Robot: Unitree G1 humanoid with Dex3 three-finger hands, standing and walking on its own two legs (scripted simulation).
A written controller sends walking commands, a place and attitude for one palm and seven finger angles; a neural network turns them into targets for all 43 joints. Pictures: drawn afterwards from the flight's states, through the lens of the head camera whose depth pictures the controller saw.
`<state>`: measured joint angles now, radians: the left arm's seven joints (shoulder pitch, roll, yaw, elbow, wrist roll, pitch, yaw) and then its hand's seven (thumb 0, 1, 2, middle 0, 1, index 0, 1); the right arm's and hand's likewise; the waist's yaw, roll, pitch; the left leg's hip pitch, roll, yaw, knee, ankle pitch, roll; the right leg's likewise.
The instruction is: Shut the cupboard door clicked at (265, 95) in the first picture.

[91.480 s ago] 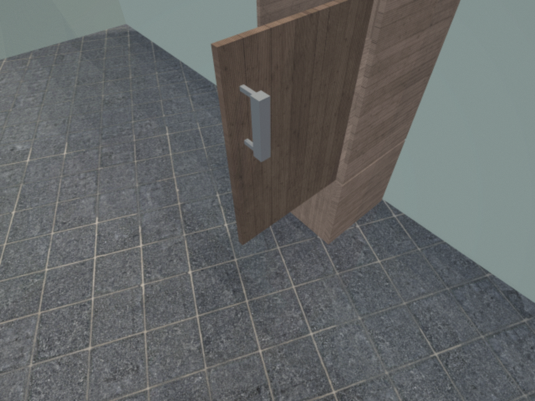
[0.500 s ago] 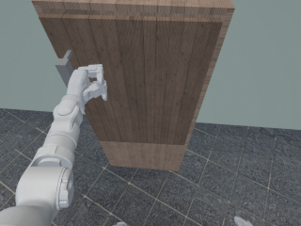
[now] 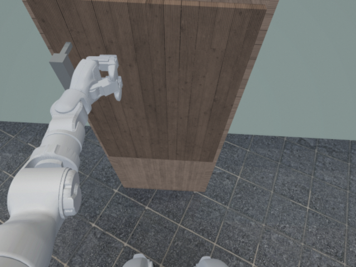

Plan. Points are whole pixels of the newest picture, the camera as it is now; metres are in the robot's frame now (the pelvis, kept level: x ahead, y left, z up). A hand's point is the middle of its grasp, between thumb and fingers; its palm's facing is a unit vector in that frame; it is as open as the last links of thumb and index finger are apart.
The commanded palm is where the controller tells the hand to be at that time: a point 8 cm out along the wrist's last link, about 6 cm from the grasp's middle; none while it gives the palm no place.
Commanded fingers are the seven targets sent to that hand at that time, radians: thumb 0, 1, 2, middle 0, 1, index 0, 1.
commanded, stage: push the door shut along its arc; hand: left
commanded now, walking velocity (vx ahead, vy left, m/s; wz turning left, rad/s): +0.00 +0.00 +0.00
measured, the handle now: (76, 78) +0.51 +0.19 +0.13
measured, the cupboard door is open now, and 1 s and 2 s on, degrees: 0 0 0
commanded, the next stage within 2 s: pull the fist back off the door in 0.06 s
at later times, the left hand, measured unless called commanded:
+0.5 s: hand (122, 83) +0.49 +0.09 +0.13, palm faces +0.06 -0.99 -0.09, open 2.8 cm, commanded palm +0.47 +0.13 +0.13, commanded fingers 0.00 0.90 0.90 -1.30 -1.50 -1.30 -1.50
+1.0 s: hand (119, 104) +0.43 +0.09 +0.13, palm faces +0.05 -1.00 -0.01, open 3.1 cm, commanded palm +0.40 +0.14 +0.13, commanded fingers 0.00 0.90 0.90 -1.30 -1.50 -1.30 -1.50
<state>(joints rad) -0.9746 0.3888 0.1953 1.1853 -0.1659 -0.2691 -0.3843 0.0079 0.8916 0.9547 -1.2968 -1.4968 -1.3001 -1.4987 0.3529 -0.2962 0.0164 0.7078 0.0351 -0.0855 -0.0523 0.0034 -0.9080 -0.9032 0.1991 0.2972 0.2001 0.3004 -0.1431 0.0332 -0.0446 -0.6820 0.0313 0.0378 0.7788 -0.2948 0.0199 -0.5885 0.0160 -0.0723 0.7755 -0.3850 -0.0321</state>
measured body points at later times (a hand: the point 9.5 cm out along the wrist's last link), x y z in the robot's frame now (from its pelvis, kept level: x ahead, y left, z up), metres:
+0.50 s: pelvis -0.03 +0.00 -0.01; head +0.05 +0.00 +0.43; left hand +0.48 +0.14 +0.13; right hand -0.01 -0.25 -0.13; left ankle +0.05 +0.11 -0.71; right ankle +0.00 -0.10 -0.71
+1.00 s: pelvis +0.02 -0.01 +0.01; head +0.04 -0.02 +0.46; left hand +0.42 +0.15 +0.13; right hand +0.11 -0.27 -0.10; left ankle +0.05 +0.11 -0.71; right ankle +0.00 -0.10 -0.71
